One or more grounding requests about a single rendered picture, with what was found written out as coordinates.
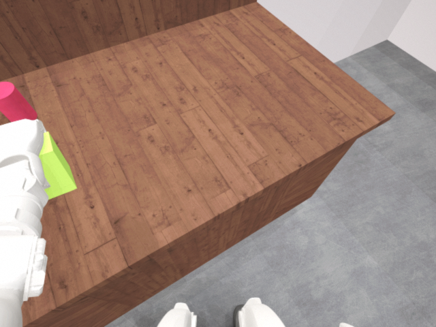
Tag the table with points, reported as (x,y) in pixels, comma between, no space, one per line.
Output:
(188,125)

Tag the robot left forearm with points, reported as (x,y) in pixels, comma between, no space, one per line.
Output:
(22,195)

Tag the left robot upper arm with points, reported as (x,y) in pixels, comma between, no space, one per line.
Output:
(22,274)

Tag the robot left hand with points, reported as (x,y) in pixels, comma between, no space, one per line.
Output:
(23,135)

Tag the left robot thigh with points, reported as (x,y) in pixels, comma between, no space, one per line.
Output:
(178,318)

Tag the robot right shin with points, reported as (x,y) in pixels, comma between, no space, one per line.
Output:
(252,301)

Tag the sponge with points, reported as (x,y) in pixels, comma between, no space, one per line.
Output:
(56,169)

